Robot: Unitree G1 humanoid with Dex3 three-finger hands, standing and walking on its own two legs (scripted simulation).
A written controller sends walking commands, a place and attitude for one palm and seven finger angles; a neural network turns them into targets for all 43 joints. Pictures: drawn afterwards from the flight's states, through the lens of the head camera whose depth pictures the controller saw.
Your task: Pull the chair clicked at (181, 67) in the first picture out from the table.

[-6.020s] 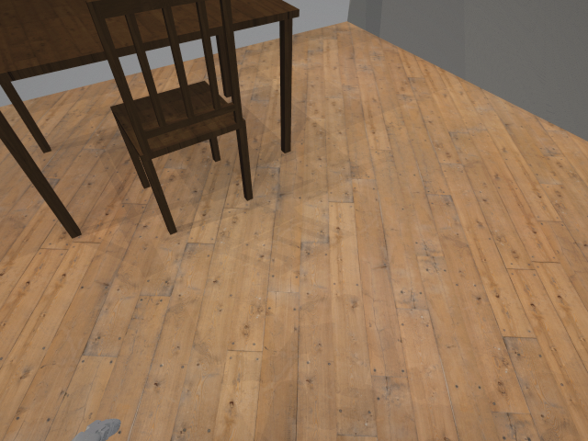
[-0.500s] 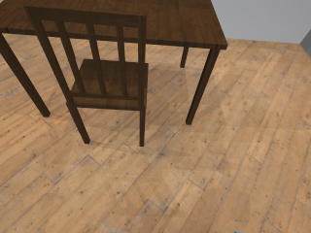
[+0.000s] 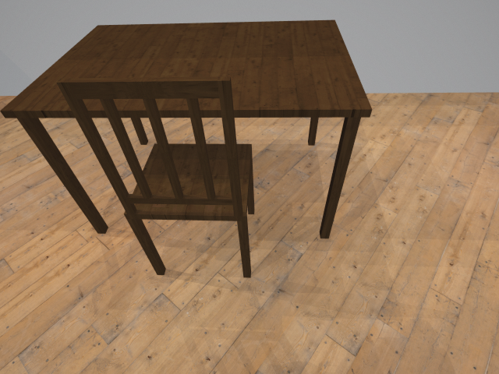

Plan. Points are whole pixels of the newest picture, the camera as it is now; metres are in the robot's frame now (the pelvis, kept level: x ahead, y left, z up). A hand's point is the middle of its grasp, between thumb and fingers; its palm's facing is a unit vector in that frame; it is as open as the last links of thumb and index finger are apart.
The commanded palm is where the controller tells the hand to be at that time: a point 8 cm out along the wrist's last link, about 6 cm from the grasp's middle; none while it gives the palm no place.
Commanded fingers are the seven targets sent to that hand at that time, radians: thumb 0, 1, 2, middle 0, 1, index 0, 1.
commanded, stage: take the last steps up to it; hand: left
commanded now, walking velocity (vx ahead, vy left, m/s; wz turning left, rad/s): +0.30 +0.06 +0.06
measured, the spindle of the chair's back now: (166, 154) +0.68 +0.27 -0.06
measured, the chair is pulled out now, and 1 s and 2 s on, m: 0.00 0.00 0.00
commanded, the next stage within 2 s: come to a stop and stand still in 0.42 s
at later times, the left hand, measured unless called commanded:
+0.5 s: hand out of the picture +0.09 +0.23 -0.18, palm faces +0.11 -0.98 -0.14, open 7.4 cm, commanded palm none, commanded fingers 0.00 0.90 0.90 -0.20 -0.30 -0.20 -0.30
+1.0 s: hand (151, 309) +0.28 +0.24 -0.16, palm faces -0.01 -0.97 -0.25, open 7.4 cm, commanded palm none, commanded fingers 0.00 0.90 0.90 -0.20 -0.30 -0.20 -0.30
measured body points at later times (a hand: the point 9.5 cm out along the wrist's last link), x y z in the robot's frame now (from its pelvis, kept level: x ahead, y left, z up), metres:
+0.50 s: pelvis +0.16 +0.07 +0.00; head +0.19 +0.09 +0.44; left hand +0.08 +0.28 -0.17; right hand +0.26 -0.15 -0.14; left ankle +0.20 +0.17 -0.73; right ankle +0.05 -0.06 -0.66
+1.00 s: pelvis +0.20 +0.06 +0.00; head +0.25 +0.03 +0.45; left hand +0.28 +0.29 -0.14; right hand +0.23 -0.18 -0.17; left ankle +0.15 +0.19 -0.67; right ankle +0.24 -0.04 -0.73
